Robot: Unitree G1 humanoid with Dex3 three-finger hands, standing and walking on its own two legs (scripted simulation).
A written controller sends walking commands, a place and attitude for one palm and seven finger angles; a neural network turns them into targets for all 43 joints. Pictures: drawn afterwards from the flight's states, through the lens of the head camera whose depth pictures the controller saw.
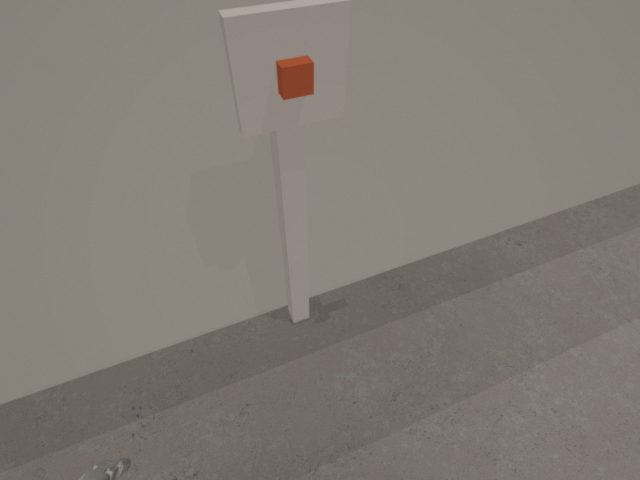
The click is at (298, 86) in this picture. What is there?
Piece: button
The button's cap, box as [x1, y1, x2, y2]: [276, 55, 313, 99]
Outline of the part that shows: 307,55 276,61 278,91 283,99 313,93 313,62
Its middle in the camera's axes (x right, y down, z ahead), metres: -0.05 -0.27 +0.66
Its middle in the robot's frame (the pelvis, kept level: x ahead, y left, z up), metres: +0.70 +0.08 +0.15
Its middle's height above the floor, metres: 0.92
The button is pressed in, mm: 0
